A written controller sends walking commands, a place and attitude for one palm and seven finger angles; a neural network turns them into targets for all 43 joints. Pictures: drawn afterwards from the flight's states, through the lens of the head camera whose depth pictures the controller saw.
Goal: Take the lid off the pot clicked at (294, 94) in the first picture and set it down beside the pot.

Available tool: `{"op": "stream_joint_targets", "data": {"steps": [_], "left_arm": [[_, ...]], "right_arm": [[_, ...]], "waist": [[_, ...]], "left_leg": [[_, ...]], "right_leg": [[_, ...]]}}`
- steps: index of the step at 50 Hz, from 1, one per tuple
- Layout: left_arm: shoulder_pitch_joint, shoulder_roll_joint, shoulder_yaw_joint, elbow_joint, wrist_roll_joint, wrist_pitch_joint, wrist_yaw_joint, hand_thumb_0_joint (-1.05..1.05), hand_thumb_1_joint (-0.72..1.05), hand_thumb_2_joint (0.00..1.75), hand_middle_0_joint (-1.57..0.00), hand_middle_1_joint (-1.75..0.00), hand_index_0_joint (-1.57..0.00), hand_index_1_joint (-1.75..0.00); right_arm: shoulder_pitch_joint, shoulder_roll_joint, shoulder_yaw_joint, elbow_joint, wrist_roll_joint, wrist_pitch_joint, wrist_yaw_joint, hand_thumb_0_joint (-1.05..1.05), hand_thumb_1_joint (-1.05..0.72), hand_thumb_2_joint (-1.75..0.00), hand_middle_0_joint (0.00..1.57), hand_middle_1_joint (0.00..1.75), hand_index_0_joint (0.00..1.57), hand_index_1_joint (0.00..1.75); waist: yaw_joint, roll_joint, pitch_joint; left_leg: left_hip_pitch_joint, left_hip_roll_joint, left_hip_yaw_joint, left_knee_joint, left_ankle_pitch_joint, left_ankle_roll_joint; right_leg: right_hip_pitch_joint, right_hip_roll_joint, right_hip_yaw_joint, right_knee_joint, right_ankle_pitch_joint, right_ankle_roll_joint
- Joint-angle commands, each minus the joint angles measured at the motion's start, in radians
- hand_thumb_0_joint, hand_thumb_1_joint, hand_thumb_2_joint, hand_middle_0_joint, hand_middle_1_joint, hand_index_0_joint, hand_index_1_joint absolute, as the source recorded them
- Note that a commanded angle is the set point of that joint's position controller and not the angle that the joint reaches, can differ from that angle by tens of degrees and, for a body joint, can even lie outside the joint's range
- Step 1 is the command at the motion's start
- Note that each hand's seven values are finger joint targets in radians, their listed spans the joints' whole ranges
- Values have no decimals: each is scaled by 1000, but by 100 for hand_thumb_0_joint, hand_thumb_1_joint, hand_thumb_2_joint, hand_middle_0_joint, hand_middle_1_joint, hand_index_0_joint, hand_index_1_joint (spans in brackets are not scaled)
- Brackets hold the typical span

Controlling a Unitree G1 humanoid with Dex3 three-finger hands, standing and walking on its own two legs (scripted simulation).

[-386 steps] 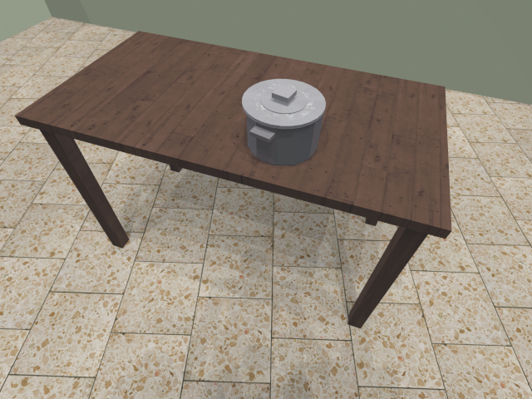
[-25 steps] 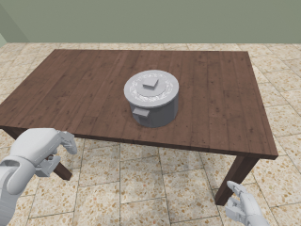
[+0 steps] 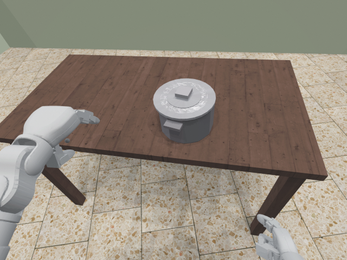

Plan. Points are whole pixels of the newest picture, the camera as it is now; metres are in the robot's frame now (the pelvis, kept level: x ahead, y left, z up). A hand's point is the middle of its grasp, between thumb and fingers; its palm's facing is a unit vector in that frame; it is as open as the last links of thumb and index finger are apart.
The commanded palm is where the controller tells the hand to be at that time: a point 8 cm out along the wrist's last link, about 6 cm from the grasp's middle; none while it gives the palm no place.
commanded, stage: move the open hand above the knob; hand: left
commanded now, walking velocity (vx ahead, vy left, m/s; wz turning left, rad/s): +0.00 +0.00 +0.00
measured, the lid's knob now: (183, 92) +0.57 +0.03 +0.07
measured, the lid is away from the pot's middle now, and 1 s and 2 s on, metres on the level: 0.00 0.00 0.00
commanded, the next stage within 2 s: none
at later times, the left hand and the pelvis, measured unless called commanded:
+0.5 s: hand (118, 124) +0.37 +0.17 +0.13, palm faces -0.19 +0.05 -0.98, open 10.1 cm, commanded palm +0.36 +0.17 +0.20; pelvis +0.01 -0.02 +0.00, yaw +0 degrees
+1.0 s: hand (147, 106) +0.44 +0.11 +0.12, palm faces -0.26 +0.00 -0.97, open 10.1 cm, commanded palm +0.44 +0.11 +0.20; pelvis +0.03 -0.04 +0.00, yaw +0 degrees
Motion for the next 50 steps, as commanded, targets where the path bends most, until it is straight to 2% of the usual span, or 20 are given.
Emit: {"op": "stream_joint_targets", "data": {"steps": [1, 4, 5, 7, 9, 10, 14, 16, 21, 24, 28, 30, 32, 36, 39, 41, 43, 45, 47, 50], "left_arm": [[-147, 52, -2, -179, -36, 36, -21, 0, -30, 145, -84, -8, -84, -8], [-343, 159, 57, -206, 11, 48, -1, 0, -31, 145, -84, -8, -84, -8], [-512, 218, 58, -238, 46, 40, -3, 0, -31, 145, -84, -8, -84, -8], [-571, 323, 148, -171, 70, 38, 17, 0, -31, 145, -84, -8, -84, -8], [-620, 329, 163, -146, 76, 48, 24, 0, -31, 145, -84, -8, -84, -8], [-650, 267, 90, -118, 88, 61, 9, 0, -31, 145, -84, -8, -84, -8], [-371, -25, -89, 5, 10, 104, -26, 0, -31, 145, -84, -8, -84, -8], [-435, -73, -173, 12, 24, 118, -56, 0, -31, 145, -84, -8, -84, -8], [-824, 240, 20, -114, 119, 106, -11, 0, -31, 145, -84, -8, -84, -8], [-794, 358, 169, 25, 108, 107, 17, 0, -31, 145, -84, -8, -84, -8], [-576, -39, -135, 206, 36, 154, -18, 0, -31, 145, -84, -8, -84, -8], [-513, -142, -230, 152, 26, 163, -50, 0, -31, 145, -84, -8, -84, -8], [-638, -101, -234, 47, 54, 165, -54, 0, -31, 145, -84, -8, -84, -8], [-1046, 241, -18, 44, 132, 160, -21, 0, -31, 145, -84, -8, -84, -8], [-1031, 282, 56, 173, 105, 141, 7, 0, -31, 145, -84, -8, -84, -8], [-903, 122, -47, 294, 80, 148, 8, 0, -31, 145, -84, -8, -84, -8], [-789, -88, -200, 373, 53, 184, -7, 0, -31, 145, -84, -8, -84, -8], [-745, -190, -296, 376, 54, 208, -33, 0, -31, 145, -84, -8, -84, -8], [-873, -119, -271, 305, 83, 214, -39, 0, -31, 145, -84, -8, -84, -8], [-1195, 132, -121, 154, 119, 198, -33, 0, -31, 145, -84, -8, -84, -8]], "right_arm": [[-138, -115, -58, -188, 5, -39, 24, 0, -90, -90, 20, 30, 20, 30], [-147, -127, -48, -188, 13, -38, 7, 0, -90, -90, 20, 30, 20, 30], [-154, -121, -36, -171, 4, -44, -2, 0, -90, -90, 20, 30, 20, 30], [-129, -124, -41, -139, -5, -55, -22, 0, -90, -90, 20, 30, 20, 30], [-115, -125, -40, -132, -4, -62, -22, 0, -90, -90, 20, 30, 20, 30], [-131, -108, -30, -129, -8, -62, -17, 0, -90, -90, 20, 30, 20, 30], [-107, -110, -50, -160, 10, -55, 24, 0, -90, -90, 20, 30, 20, 30], [-118, -114, -44, -158, 16, -27, 31, 0, -90, -90, 20, 30, 20, 30], [-131, -119, -34, -146, -1, -34, 3, 0, -90, -90, 20, 30, 20, 30], [-90, -127, -32, -123, -1, -44, -5, 0, -90, -90, 20, 30, 20, 30], [-97, -108, -32, -143, 23, -28, 22, 0, -90, -90, 20, 30, 20, 30], [-114, -111, -40, -168, 29, -18, 40, 0, -90, -90, 20, 30, 20, 30], [-135, -119, -47, -177, 26, -5, 37, 0, -90, -90, 20, 30, 20, 30], [-114, -126, -35, -122, 15, -9, -10, 0, -90, -90, 20, 30, 20, 30], [-70, -126, -31, -97, 16, -14, -25, 0, -90, -90, 20, 30, 20, 30], [-81, -105, -22, -98, 20, -15, -18, 0, -90, -90, 20, 30, 20, 30], [-81, -106, -32, -106, 32, -4, 5, 0, -90, -90, 20, 30, 20, 30], [-96, -114, -39, -124, 41, 11, 27, 0, -90, -90, 20, 30, 20, 30], [-112, -124, -45, -135, 40, 27, 22, 0, -90, -90, 20, 30, 20, 30], [-119, -129, -41, -125, 26, 23, -3, 0, -90, -90, 20, 30, 20, 30]], "waist": [[-9, -46, -225], [-32, -74, -186], [-25, -38, -241], [-9, -4, -275], [-13, 71, -318], [-10, 53, -359], [-30, -47, -263], [-41, -126, -214], [-26, -24, -366], [-5, -21, -408], [-28, -111, -274], [-42, -137, -297], [-58, -123, -320], [-60, -96, -382], [-42, -81, -410], [-31, -87, -401], [-50, -121, -352], [-67, -155, -337], [-82, -181, -347], [-82, -145, -476]], "left_leg": [[186, 96, -176, -92, 72, -79], [133, 92, -173, -96, -55, -60], [143, 92, -191, -113, -63, -64], [158, 85, -202, -101, -40, -66], [199, 71, -203, -67, 48, -75], [228, 73, -205, -74, 115, -86], [193, 63, -160, -33, 164, -74], [149, 68, -135, -61, 86, -71], [180, 53, -143, -42, 113, -59], [154, 40, -125, -12, 199, -51], [102, 36, -86, -17, 179, -58], [121, 38, -67, -5, 194, -51], [137, 35, -64, 4, 181, -41], [122, 19, -80, 9, 137, -26], [107, 16, -77, 12, 174, -24], [87, 16, -64, 11, 218, -35], [77, 20, -53, 17, 205, -41], [69, 23, -36, 30, 204, -40], [67, 21, -31, 36, 169, -30], [96, 6, -48, 52, 200, -12]], "right_leg": [[-56, 39, 20, -47, 41, -31], [-58, 49, 28, -45, -11, -37], [-44, 42, 27, -39, -11, -37], [-25, 42, 35, -35, -12, -47], [-19, 48, 36, -23, 22, -61], [-16, 43, 28, -16, 61, -59], [-60, 46, 18, -24, 93, -51], [-75, 44, 9, -41, 63, -42], [17, 39, 35, -16, 82, -57], [85, 42, 51, 1, 178, -64], [-1, 34, 27, -3, 196, -44], [-1, 32, 27, -10, 214, -39], [-4, 31, 38, -17, 214, -37], [58, 28, 73, -7, 224, -39], [104, 25, 76, 2, 276, -46], [106, 20, 67, 26, 322, -43], [45, 21, 51, 23, 318, -36], [21, 22, 50, 17, 326, -31], [17, 20, 61, 5, 312, -27], [109, 12, 96, 26, 409, -28]]}}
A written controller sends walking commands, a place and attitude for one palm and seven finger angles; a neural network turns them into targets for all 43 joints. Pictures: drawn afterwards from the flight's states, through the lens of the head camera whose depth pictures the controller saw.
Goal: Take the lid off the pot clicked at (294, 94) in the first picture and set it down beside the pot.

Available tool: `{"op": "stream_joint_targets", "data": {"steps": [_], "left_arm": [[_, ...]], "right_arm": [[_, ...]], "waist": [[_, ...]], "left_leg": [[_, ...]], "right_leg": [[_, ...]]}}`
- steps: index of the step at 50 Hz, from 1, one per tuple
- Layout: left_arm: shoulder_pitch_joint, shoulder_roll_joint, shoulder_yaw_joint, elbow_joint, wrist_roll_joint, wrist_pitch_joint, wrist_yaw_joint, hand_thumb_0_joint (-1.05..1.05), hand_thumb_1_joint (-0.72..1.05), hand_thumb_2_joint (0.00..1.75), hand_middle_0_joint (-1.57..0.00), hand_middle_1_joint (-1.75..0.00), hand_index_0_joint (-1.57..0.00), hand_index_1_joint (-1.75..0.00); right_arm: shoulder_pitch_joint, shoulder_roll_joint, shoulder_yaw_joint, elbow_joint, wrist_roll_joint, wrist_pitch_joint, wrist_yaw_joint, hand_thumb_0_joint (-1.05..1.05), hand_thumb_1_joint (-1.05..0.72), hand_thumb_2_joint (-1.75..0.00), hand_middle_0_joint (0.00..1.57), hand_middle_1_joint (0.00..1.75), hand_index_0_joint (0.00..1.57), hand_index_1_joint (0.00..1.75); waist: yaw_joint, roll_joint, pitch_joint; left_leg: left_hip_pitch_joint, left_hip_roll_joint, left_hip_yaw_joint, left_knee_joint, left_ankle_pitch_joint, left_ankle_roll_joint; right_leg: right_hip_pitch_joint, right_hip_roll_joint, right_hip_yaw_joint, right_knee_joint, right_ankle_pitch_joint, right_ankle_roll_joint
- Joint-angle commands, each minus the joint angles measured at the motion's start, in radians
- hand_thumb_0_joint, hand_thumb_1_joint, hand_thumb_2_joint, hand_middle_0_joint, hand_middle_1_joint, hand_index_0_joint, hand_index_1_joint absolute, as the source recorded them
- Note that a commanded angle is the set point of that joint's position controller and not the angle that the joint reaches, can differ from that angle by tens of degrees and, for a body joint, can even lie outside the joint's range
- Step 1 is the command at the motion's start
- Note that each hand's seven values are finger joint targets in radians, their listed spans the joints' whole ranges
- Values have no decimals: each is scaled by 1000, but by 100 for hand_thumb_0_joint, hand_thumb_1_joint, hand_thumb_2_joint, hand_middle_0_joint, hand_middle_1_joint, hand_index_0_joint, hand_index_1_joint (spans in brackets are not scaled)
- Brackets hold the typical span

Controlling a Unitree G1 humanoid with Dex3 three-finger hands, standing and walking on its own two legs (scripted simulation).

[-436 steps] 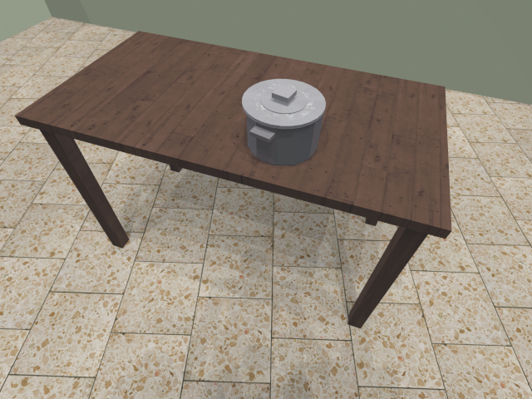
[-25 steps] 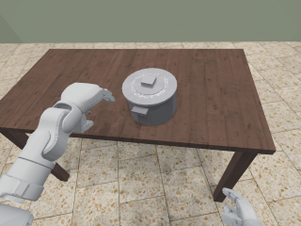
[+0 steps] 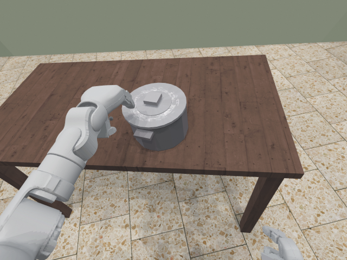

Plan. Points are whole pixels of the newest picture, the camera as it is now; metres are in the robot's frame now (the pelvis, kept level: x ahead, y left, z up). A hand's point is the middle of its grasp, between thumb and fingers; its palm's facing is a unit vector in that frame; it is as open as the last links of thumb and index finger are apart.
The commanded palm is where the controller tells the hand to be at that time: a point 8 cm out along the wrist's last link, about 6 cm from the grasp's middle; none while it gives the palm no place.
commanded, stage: move the open hand above the knob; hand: left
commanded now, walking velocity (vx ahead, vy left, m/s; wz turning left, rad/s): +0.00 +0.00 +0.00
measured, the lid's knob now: (152, 98) +0.54 +0.08 +0.07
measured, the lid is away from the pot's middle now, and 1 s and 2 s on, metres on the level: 0.00 0.00 0.00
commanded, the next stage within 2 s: lower the open fingers around the knob in 1.54 s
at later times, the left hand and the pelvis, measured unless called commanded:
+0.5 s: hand (131, 92) +0.49 +0.12 +0.14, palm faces -0.26 -0.01 -0.97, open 10.1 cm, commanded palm +0.48 +0.11 +0.20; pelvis +0.01 +0.01 +0.00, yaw -1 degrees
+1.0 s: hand (145, 86) +0.51 +0.08 +0.14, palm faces -0.26 +0.00 -0.97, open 10.1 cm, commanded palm +0.50 +0.09 +0.20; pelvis +0.02 +0.03 +0.00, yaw -2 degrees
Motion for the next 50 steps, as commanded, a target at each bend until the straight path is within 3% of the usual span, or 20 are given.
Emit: {"op": "stream_joint_targets", "data": {"steps": [1, 4, 5, 7, 9, 11, 15, 19, 22, 24, 27, 30, 32, 34, 36, 39, 42, 46, 49, 50], "left_arm": [[-732, 365, 213, -308, 39, -42, 38, 0, -31, 145, -84, -8, -84, -8], [-641, 422, 306, -141, 18, -65, 60, 0, -31, 145, -84, -8, -84, -8], [-589, 307, 219, -14, 14, -56, 62, 0, -31, 145, -84, -8, -84, -8], [-465, 175, 135, 143, -1, -27, 70, 0, -31, 145, -84, -8, -84, -8], [-422, 65, 58, 173, 0, -4, 67, 0, -31, 145, -84, -8, -84, -8], [-541, 16, -17, 77, 22, 15, 52, 0, -31, 145, -84, -8, -84, -8], [-965, 195, 73, -191, 32, -25, 51, 0, -31, 145, -84, -8, -84, -8], [-863, 260, 174, 175, 20, -30, 88, 0, -31, 145, -84, -8, -84, -8], [-812, 52, 25, 382, 32, 19, 113, 0, -31, 145, -84, -8, -84, -8], [-847, -79, -69, 393, 44, 37, 112, 0, -31, 145, -84, -8, -84, -8], [-983, -7, -19, 271, 60, 18, 101, 0, -31, 145, -84, -8, -84, -8], [-1138, 82, 44, 245, 54, -8, 105, 0, -31, 145, -84, -8, -84, -8], [-1136, 29, 13, 374, 49, 11, 122, 0, -31, 145, -84, -8, -84, -8], [-1046, 91, 91, 475, 47, 28, 147, 0, -31, 145, -84, -8, -84, -8], [-1015, 98, 102, 500, 61, 35, 163, 0, -31, 145, -84, -8, -84, -8], [-934, -25, 11, 524, 89, 41, 159, 0, -31, 145, -84, -8, -84, -8], [-989, 10, 30, 462, 93, 49, 153, 0, -31, 145, -84, -8, -84, -8], [-1176, 12, 16, 220, 67, -6, 152, 0, -31, 145, -84, -8, -84, -8], [-1053, 38, 58, 343, 70, 7, 164, 0, -31, 145, -84, -8, -84, -8], [-981, 38, 66, 456, 77, 34, 169, 0, -31, 145, -84, -8, -84, -8]], "right_arm": [[-121, -87, -34, -146, -10, -50, -30, 0, -90, -90, 20, 30, 20, 30], [-63, -84, -31, -111, -15, -61, -44, 0, -90, -90, 20, 30, 20, 30], [-67, -73, -19, -98, -10, -54, -43, 0, -90, -90, 20, 30, 20, 30], [-55, -76, -19, -88, 2, -42, -32, 0, -90, -90, 20, 30, 20, 30], [-63, -87, -30, -106, 9, -34, -14, 0, -90, -90, 20, 30, 20, 30], [-88, -83, -35, -121, 7, -22, -4, 0, -90, -90, 20, 30, 20, 30], [-59, -76, -48, -116, -10, -45, -28, 0, -90, -90, 20, 30, 20, 30], [43, -91, -37, -30, -10, -49, -61, 0, -90, -90, 20, 30, 20, 30], [40, -88, -30, 0, 0, -34, -52, 0, -90, -90, 20, 30, 20, 30], [42, -88, -39, -6, -5, -33, -34, 0, -90, -90, 20, 30, 20, 30], [59, -88, -54, -23, -27, -42, -28, 0, -90, -90, 20, 30, 20, 30], [109, -90, -60, -2, -32, -61, -46, 0, -90, -90, 20, 30, 20, 30], [141, -96, -57, 38, -25, -66, -57, 0, -90, -90, 20, 30, 20, 30], [164, -110, -56, 51, -30, -69, -61, 0, -90, -90, 20, 30, 20, 30], [153, -104, -48, 39, -36, -73, -56, 0, -90, -90, 20, 30, 20, 30], [152, -96, -55, 23, -36, -74, -38, 0, -90, -90, 20, 30, 20, 30], [146, -101, -61, 12, -39, -67, -30, 0, -90, -90, 20, 30, 20, 30], [146, -80, -77, 1, -42, -102, -31, 0, -90, -90, 20, 30, 20, 30], [176, -90, -77, 32, -47, -95, -29, 0, -90, -90, 20, 30, 20, 30], [164, -94, -69, 45, -41, -84, -30, 0, -90, -90, 20, 30, 20, 30]], "waist": [[-17, -132, -452], [3, -137, -445], [-6, -148, -370], [-6, -180, -270], [-10, -185, -266], [-30, -154, -326], [-70, -87, -532], [-60, -186, -432], [-74, -197, -285], [-87, -143, -294], [-91, -81, -505], [-114, -122, -571], [-132, -170, -472], [-107, -209, -432], [-84, -188, -463], [-81, -148, -470], [-80, -131, -497], [-99, -51, -632], [-85, -118, -555], [-83, -169, -467]], "left_leg": [[173, -33, -41, 16, 290, 46], [157, -24, -42, 17, 332, 42], [122, -22, -33, 6, 308, 32], [73, -11, -21, -8, 254, 19], [68, -11, -17, 2, 253, 17], [111, -16, -16, 13, 264, 24], [250, -25, -52, 36, 328, 50], [152, -15, -46, 4, 285, 45], [76, -3, -31, -21, 212, 26], [114, -2, -45, -6, 247, 23], [251, 0, -64, 29, 366, 31], [272, 2, -73, 36, 389, 39], [216, 9, -67, 16, 340, 36], [151, 9, -59, 4, 322, 37], [144, 10, -56, -1, 364, 32], [182, 24, -63, 20, 480, 23], [215, 31, -65, 17, 473, 23], [376, 39, -103, 51, 603, 26], [315, 38, -96, 42, 586, 19], [242, 35, -79, 27, 500, 21]], "right_leg": [[200, -19, 100, -33, 522, 20], [215, -18, 98, -26, 556, 16], [168, -17, 80, -24, 525, 18], [101, -15, 63, -35, 454, 22], [78, -13, 57, -32, 444, 17], [72, -14, 65, -34, 454, 20], [114, -7, 91, -34, 507, 19], [108, -3, 68, -42, 477, 15], [-10, 1, 41, -39, 374, 16], [-64, 3, 35, -33, 351, 6], [-23, 6, 53, -20, 421, 6], [1, 12, 63, -29, 466, 12], [-51, 19, 47, -35, 423, 12], [-36, 17, 48, -39, 414, 9], [-5, 14, 53, -20, 448, 6], [-51, 15, 43, -13, 457, 6], [-55, 19, 43, -14, 436, 10], [-66, 18, 54, -14, 469, 14], [-69, 24, 44, -28, 456, 10], [-78, 26, 38, -27, 432, 10]]}}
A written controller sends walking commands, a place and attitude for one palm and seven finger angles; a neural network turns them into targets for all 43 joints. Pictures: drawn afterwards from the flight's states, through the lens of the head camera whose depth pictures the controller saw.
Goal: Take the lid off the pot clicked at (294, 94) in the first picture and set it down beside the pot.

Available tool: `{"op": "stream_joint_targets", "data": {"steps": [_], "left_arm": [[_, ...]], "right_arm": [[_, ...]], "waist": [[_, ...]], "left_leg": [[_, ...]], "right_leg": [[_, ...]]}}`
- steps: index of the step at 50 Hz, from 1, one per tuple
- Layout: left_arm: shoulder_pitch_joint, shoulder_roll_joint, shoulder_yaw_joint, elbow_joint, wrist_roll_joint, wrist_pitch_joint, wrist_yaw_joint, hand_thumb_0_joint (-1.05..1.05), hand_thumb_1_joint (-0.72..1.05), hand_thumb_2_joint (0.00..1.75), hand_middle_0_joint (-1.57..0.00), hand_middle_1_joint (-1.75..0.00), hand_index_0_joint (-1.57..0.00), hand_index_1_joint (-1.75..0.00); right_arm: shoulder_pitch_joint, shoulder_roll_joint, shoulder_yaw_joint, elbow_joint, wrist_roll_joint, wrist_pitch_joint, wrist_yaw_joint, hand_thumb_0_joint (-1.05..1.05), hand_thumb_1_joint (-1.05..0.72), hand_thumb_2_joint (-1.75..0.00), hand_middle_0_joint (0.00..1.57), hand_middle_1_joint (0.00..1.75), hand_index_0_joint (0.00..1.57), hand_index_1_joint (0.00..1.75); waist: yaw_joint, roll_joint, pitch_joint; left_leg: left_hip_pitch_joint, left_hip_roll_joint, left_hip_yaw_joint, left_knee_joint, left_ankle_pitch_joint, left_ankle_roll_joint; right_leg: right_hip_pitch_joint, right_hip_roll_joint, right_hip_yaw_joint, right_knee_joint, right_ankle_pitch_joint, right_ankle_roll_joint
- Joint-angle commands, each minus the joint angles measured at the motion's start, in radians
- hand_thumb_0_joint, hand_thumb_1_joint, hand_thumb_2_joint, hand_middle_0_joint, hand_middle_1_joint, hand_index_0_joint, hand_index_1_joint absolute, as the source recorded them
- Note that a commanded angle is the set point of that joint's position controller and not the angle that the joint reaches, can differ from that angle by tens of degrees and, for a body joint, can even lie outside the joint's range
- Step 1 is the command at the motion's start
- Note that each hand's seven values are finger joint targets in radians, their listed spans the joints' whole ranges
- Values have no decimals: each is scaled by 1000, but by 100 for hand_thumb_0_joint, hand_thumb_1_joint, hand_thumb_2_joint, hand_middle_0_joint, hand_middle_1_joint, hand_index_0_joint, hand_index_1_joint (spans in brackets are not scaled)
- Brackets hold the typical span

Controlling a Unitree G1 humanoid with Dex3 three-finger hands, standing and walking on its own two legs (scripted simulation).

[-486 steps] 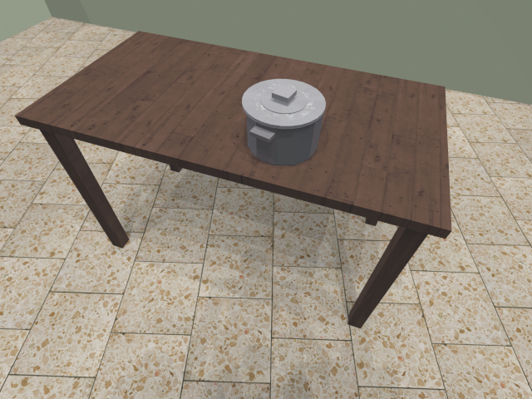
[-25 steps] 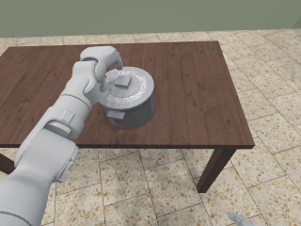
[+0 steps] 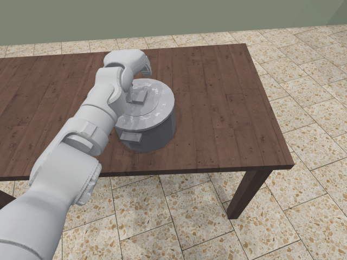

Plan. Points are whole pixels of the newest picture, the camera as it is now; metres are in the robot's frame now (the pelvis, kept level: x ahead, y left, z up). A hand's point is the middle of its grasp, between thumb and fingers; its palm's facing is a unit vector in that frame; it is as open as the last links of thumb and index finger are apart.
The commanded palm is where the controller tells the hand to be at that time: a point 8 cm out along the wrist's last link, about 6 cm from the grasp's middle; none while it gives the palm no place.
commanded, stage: move the open hand above the knob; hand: left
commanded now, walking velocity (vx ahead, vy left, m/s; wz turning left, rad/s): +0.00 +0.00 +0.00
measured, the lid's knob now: (137, 96) +0.52 +0.07 +0.07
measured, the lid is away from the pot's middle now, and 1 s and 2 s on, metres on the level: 0.00 0.00 0.00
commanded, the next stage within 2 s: lower the open fingers around the knob in 0.54 s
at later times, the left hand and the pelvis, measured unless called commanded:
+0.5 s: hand (133, 85) +0.48 +0.06 +0.14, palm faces -0.29 -0.01 -0.96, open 10.1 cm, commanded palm +0.48 +0.07 +0.20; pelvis -0.01 -0.02 +0.00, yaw +0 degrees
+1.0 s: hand (130, 95) +0.47 +0.07 +0.12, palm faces -0.35 -0.02 -0.94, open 10.1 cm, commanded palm +0.48 +0.08 +0.18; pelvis -0.01 -0.01 +0.00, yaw +0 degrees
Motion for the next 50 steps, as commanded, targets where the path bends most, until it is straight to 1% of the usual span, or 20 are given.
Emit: {"op": "stream_joint_targets", "data": {"steps": [1, 4, 7, 8, 10, 13, 19, 21, 24, 26, 28, 30, 33, 35, 36, 39, 42, 44, 48, 50], "left_arm": [[-499, 168, 76, -29, 13, 46, 67, 0, -31, 145, -84, -8, -84, -8], [-557, 6, -54, -44, -4, 76, 54, 0, -31, 145, -84, -8, -84, -8], [-686, 87, -13, -208, -6, 29, 38, 0, -31, 145, -84, -8, -84, -8], [-708, 129, 21, -220, -8, 18, 35, 0, -31, 145, -84, -8, -84, -8], [-682, 199, 68, -141, 9, 16, 39, 0, -31, 145, -84, -8, -84, -8], [-635, 113, 1, -11, 15, 64, 55, 0, -31, 145, -84, -8, -84, -8], [-588, 188, 74, -57, 18, 59, 41, 0, -31, 145, -84, -8, -84, -8], [-576, 229, 84, -45, 41, 66, 36, 0, -31, 145, -84, -8, -84, -8], [-622, 129, 8, -90, 28, 55, 18, 0, -31, 145, -84, -8, -84, -8], [-618, 234, 84, -122, 17, 40, 13, 0, -31, 145, -84, -8, -84, -8], [-620, 232, 83, -161, 2, 18, 3, 0, -31, 145, -84, -8, -84, -8], [-595, 175, 34, -137, 8, 10, -6, 0, -31, 145, -84, -8, -84, -8], [-552, 219, 65, -48, 17, 46, 0, 0, -31, 145, -84, -8, -84, -8], [-558, 213, 68, -78, 2, 53, -12, 0, -31, 145, -84, -8, -84, -8], [-552, 264, 111, -94, 2, 48, -11, 0, -31, 145, -84, -8, -84, -8], [-551, 138, 10, -123, 6, 29, -34, 0, -31, 145, -84, -8, -84, -8], [-545, 204, 60, -102, 6, 20, -31, 0, -31, 145, -84, -8, -84, -8], [-567, 250, 103, -145, -5, -2, -21, 0, -31, 145, -84, -8, -84, -8], [-543, 162, 31, -90, 19, 1, 10, 0, -31, 145, -84, -8, -84, -8], [-541, 181, 55, -101, 19, -4, 24, 0, -31, 145, -84, -8, -84, -8]], "right_arm": [[-13, -131, -27, -79, 6, -15, -5, 0, -90, -90, 20, 30, 20, 30], [-47, -130, -27, -88, 17, -6, -1, 0, -90, -90, 20, 30, 20, 30], [-66, -119, -29, -115, 10, -24, -4, 0, -90, -90, 20, 30, 20, 30], [-56, -117, -30, -112, 5, -28, -10, 0, -90, -90, 20, 30, 20, 30], [-46, -121, -21, -97, 8, -20, -24, 0, -90, -90, 20, 30, 20, 30], [-50, -122, -8, -78, 23, -8, -35, 0, -90, -90, 20, 30, 20, 30], [-84, -122, -4, -124, 12, -1, -36, 0, -90, -90, 20, 30, 20, 30], [-91, -124, 2, -127, 16, 7, -41, 0, -90, -90, 20, 30, 20, 30], [-90, -115, -5, -137, 21, 5, -41, 0, -90, -90, 20, 30, 20, 30], [-83, -126, -8, -140, 19, -1, -45, 0, -90, -90, 20, 30, 20, 30], [-80, -118, -11, -143, 18, -12, -50, 0, -90, -90, 20, 30, 20, 30], [-73, -119, -14, -133, 22, -12, -49, 0, -90, -90, 20, 30, 20, 30], [-67, -133, -11, -109, 27, -3, -42, 0, -90, -90, 20, 30, 20, 30], [-70, -136, -12, -118, 24, -4, -38, 0, -90, -90, 20, 30, 20, 30], [-71, -137, -13, -122, 20, -6, -38, 0, -90, -90, 20, 30, 20, 30], [-77, -125, -19, -131, 22, -5, -34, 0, -90, -90, 20, 30, 20, 30], [-67, -138, -19, -116, 22, 2, -35, 0, -90, -90, 20, 30, 20, 30], [-67, -135, -19, -125, 18, -4, -43, 0, -90, -90, 20, 30, 20, 30], [-60, -126, -19, -109, 22, -2, -42, 0, -90, -90, 20, 30, 20, 30], [-56, -130, -23, -109, 18, -3, -36, 0, -90, -90, 20, 30, 20, 30]], "waist": [[4, -174, -359], [-22, -166, -294], [-22, -60, -482], [-24, -74, -507], [-24, -121, -469], [-39, -184, -305], [1, -144, -441], [-1, -157, -422], [-21, -134, -388], [-8, -129, -434], [-8, -139, -475], [-20, -148, -426], [-8, -155, -370], [-5, -171, -386], [7, -157, -419], [-15, -150, -418], [-16, -160, -388], [-7, -149, -432], [-18, -118, -372], [-12, -114, -394]], "left_leg": [[291, 47, -99, 16, 422, -15], [258, 39, -91, 7, 327, -12], [405, 35, -123, 44, 429, -9], [416, 33, -122, 49, 433, -7], [349, 29, -111, 39, 362, -2], [232, 29, -85, 3, 243, -3], [231, 19, -72, 23, 322, 2], [207, 20, -62, 15, 299, 3], [224, 19, -68, 23, 311, 8], [248, 16, -66, 21, 315, 13], [274, 12, -64, 27, 340, 19], [267, 15, -64, 31, 340, 19], [228, 13, -64, 13, 291, 13], [220, 9, -59, 16, 299, 17], [228, 8, -58, 18, 317, 18], [268, 12, -65, 35, 371, 21], [261, 17, -68, 26, 328, 18], [267, 16, -67, 28, 342, 21], [284, 29, -75, 29, 349, 11], [298, 33, -83, 34, 371, 7]], "right_leg": [[32, 45, -10, -20, 401, -26], [-18, 37, -18, -24, 347, -30], [24, 31, 6, -4, 400, -32], [45, 32, 10, -8, 420, -29], [66, 32, 16, -17, 408, -30], [17, 34, 6, -31, 338, -28], [155, 15, 35, -15, 474, -30], [172, 15, 38, -21, 480, -25], [124, 19, 29, -30, 470, -27], [171, 18, 43, -33, 494, -23], [198, 16, 50, -34, 535, -19], [155, 20, 41, -41, 523, -18], [146, 23, 35, -39, 482, -21], [169, 19, 36, -39, 514, -19], [199, 16, 42, -36, 537, -19], [147, 18, 34, -36, 541, -21], [131, 24, 32, -40, 493, -20], [159, 19, 41, -39, 513, -23], [67, 31, 22, -34, 446, -27], [64, 33, 19, -26, 441, -29]]}}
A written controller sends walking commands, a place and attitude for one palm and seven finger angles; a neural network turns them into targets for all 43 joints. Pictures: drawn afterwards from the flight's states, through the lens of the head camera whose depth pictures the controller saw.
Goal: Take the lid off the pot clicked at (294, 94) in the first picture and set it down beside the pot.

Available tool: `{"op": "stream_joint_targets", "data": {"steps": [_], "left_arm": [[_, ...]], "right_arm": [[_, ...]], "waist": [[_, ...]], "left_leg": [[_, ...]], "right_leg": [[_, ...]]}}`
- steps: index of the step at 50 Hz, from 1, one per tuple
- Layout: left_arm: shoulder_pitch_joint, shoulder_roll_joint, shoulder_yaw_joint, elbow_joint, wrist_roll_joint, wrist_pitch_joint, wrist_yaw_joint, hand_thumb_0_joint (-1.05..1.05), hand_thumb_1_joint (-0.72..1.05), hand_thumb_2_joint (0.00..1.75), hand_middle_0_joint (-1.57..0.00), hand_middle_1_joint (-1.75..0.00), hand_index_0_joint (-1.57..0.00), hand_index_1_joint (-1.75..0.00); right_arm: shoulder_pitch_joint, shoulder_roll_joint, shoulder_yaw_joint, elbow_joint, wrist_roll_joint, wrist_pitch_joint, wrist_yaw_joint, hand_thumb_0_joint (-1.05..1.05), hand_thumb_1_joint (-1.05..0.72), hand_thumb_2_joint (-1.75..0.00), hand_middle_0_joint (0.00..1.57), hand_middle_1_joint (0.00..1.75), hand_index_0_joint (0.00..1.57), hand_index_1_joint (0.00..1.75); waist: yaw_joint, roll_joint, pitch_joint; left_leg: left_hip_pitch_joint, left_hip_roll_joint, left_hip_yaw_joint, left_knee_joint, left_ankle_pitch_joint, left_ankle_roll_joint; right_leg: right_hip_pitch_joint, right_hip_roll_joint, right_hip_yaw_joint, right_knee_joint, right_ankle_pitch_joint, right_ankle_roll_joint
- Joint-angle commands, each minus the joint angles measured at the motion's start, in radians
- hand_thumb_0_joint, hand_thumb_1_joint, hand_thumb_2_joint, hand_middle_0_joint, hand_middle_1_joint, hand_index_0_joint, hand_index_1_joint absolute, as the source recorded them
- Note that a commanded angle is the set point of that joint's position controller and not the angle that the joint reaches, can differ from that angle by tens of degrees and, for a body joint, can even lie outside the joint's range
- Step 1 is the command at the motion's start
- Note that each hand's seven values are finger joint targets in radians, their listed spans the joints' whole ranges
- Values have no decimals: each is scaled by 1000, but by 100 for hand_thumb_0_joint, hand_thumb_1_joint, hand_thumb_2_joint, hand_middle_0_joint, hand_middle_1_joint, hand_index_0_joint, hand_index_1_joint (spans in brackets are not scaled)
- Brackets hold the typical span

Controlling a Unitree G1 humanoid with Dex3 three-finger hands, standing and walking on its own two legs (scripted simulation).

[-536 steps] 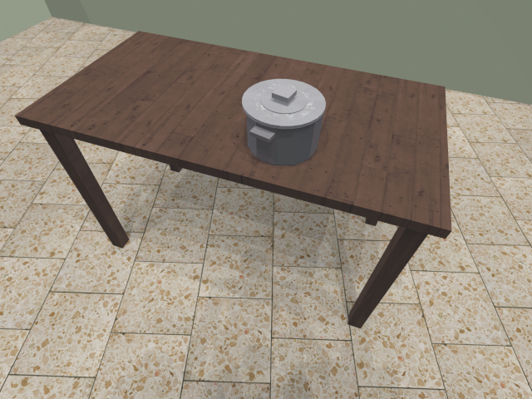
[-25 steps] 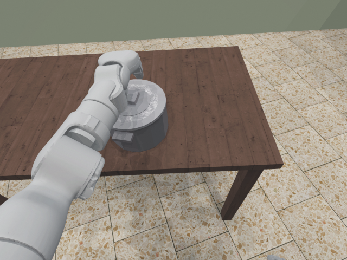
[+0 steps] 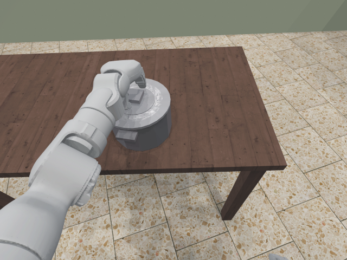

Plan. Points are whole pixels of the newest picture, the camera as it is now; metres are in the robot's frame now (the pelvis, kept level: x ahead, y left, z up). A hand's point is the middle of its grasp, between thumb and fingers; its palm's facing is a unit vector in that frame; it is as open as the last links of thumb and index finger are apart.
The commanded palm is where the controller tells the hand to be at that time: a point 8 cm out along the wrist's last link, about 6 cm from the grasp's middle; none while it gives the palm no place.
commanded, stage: lower the open fingers around the knob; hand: left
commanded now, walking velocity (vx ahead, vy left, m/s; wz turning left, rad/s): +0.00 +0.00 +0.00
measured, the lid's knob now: (134, 96) +0.52 +0.08 +0.07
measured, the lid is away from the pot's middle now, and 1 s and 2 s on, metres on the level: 0.00 0.00 0.00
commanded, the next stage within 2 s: close the fingers and squeeze the knob in 1.80 s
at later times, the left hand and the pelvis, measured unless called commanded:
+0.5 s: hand (128, 98) +0.49 +0.09 +0.10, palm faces -0.35 -0.01 -0.94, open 10.3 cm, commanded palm +0.49 +0.09 +0.15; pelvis +0.00 +0.01 +0.00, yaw -1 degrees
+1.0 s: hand (129, 94) +0.50 +0.09 +0.10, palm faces -0.37 -0.05 -0.93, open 10.1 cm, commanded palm +0.50 +0.09 +0.15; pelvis +0.00 +0.00 +0.00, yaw -1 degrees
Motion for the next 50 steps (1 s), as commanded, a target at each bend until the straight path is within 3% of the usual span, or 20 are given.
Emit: {"op": "stream_joint_targets", "data": {"steps": [1, 4, 7, 10, 13, 17, 18, 20, 21, 24, 25, 27, 30, 32, 35, 37, 40, 43, 48, 50], "left_arm": [[-542, 175, 73, -162, 20, -5, 75, 0, -31, 145, -84, -8, -84, -8], [-531, 128, 54, -178, 6, -10, 79, 0, -31, 145, -84, -8, -84, -8], [-532, 130, 41, -88, 16, 16, 89, 0, -31, 145, -84, -8, -84, -8], [-520, 86, 15, -28, 26, 25, 97, 0, -31, 145, -84, -8, -84, -8], [-497, 127, 55, 3, 24, 32, 103, 0, -31, 145, -84, -8, -84, -8], [-566, 66, 5, -51, 25, 14, 98, 0, -31, 145, -84, -8, -84, -8], [-588, 128, 57, -69, 29, 7, 107, 0, -31, 145, -84, -8, -84, -8], [-568, 176, 94, -37, 23, 1, 113, 0, -31, 145, -84, -8, -84, -8], [-587, 124, 47, -31, 19, 4, 113, 0, -31, 145, -84, -8, -84, -8], [-580, 103, 48, -30, 22, -6, 127, 0, -31, 145, -84, -8, -84, -8], [-525, 134, 77, 49, 21, 8, 130, 0, -31, 145, -84, -8, -84, -8], [-536, 161, 90, 38, 16, 16, 134, 0, -31, 145, -84, -8, -84, -8], [-566, 109, 43, 9, 25, 12, 126, 0, -31, 145, -84, -8, -84, -8], [-527, 148, 70, 33, 36, 18, 126, 0, -31, 145, -84, -8, -84, -8], [-528, 130, 54, 59, 29, 22, 116, 0, -31, 145, -84, -8, -84, -8], [-535, 162, 75, 68, 23, 33, 115, 0, -31, 145, -84, -8, -84, -8], [-536, 181, 81, 64, 29, 27, 104, 0, -31, 145, -84, -8, -84, -8], [-509, 148, 52, 95, 32, 30, 90, 0, -31, 145, -84, -8, -84, -8], [-496, 203, 99, 48, 27, 10, 83, 0, -31, 145, -84, -8, -84, -8], [-490, 183, 79, 14, 26, -2, 74, 0, -31, 145, -84, -8, -84, -8]], "right_arm": [[27, -124, -45, -82, -4, -19, 1, 0, -90, -90, 20, 30, 20, 30], [26, -118, -52, -87, -9, -22, 6, 0, -90, -90, 20, 30, 20, 30], [40, -129, -48, -60, -2, -8, 1, 0, -90, -90, 20, 30, 20, 30], [51, -132, -48, -47, -4, -9, 3, 0, -90, -90, 20, 30, 20, 30], [61, -138, -45, -46, -8, -5, 1, 0, -90, -90, 20, 30, 20, 30], [72, -131, -54, -47, -13, -8, 3, 0, -90, -90, 20, 30, 20, 30], [84, -135, -58, -45, -16, -13, 1, 0, -90, -90, 20, 30, 20, 30], [91, -140, -53, -44, -16, -17, -8, 0, -90, -90, 20, 30, 20, 30], [94, -136, -53, -39, -12, -19, -10, 0, -90, -90, 20, 30, 20, 30], [107, -131, -61, -36, -17, -36, -8, 0, -90, -90, 20, 30, 20, 30], [120, -141, -57, -19, -16, -33, -9, 0, -90, -90, 20, 30, 20, 30], [123, -145, -54, -20, -13, -34, -12, 0, -90, -90, 20, 30, 20, 30], [121, -141, -59, -24, -15, -43, -10, 0, -90, -90, 20, 30, 20, 30], [127, -145, -58, -22, -14, -41, -10, 0, -90, -90, 20, 30, 20, 30], [127, -146, -55, -22, -12, -39, -14, 0, -90, -90, 20, 30, 20, 30], [131, -150, -52, -21, -10, -40, -16, 0, -90, -90, 20, 30, 20, 30], [129, -154, -50, -26, -8, -40, -22, 0, -90, -90, 20, 30, 20, 30], [130, -152, -48, -28, -6, -41, -22, 0, -90, -90, 20, 30, 20, 30], [122, -149, -48, -46, -9, -38, -24, 0, -90, -90, 20, 30, 20, 30], [111, -145, -49, -57, -7, -35, -24, 0, -90, -90, 20, 30, 20, 30]], "waist": [[-12, -87, -412], [-12, -78, -444], [-31, -123, -374], [-36, -101, -344], [-30, -101, -370], [-45, -65, -421], [-39, -72, -451], [-38, -101, -445], [-52, -95, -431], [-43, -76, -425], [-43, -115, -373], [-41, -138, -378], [-48, -94, -402], [-41, -88, -399], [-52, -101, -366], [-52, -124, -349], [-54, -117, -378], [-59, -121, -358], [-43, -122, -417], [-43, -105, -421]], "left_leg": [[292, 14, -78, 22, 363, 20], [319, 15, -80, 38, 421, 20], [259, 17, -72, 24, 321, 18], [252, 20, -83, 29, 310, 12], [241, 22, -79, 30, 307, 8], [296, 29, -96, 44, 344, 6], [309, 32, -100, 45, 353, 7], [272, 27, -93, 43, 339, 12], [273, 28, -89, 38, 325, 11], [292, 33, -99, 45, 362, 7], [247, 32, -92, 41, 329, 9], [217, 30, -82, 27, 292, 12], [240, 28, -77, 39, 307, 14], [242, 30, -77, 38, 314, 12], [203, 26, -66, 42, 288, 16], [173, 23, -59, 34, 244, 20], [170, 22, -56, 42, 252, 22], [160, 21, -50, 47, 254, 22], [166, 18, -45, 55, 289, 26], [175, 17, -40, 62, 314, 28]], "right_leg": [[46, 12, 23, -20, 417, -10], [34, 11, 21, -16, 439, -11], [4, 18, 17, -23, 379, -8], [-51, 22, 6, -13, 331, -14], [-39, 23, 10, -5, 329, -14], [-73, 26, 5, -1, 318, -14], [-56, 26, 8, -2, 324, -14], [-25, 26, 17, -4, 347, -13], [-48, 27, 14, -6, 333, -11], [-74, 30, 10, -9, 322, -16], [-72, 32, 7, -9, 319, -14], [-40, 30, 12, -12, 321, -11], [-51, 28, 16, -11, 338, -12], [-50, 29, 17, -10, 334, -12], [-50, 29, 19, -11, 339, -11], [-32, 28, 22, -18, 326, -7], [-19, 24, 30, -11, 348, -7], [-28, 26, 28, -9, 352, -4], [34, 21, 37, -4, 413, -3], [37, 18, 41, -4, 449, -3]]}}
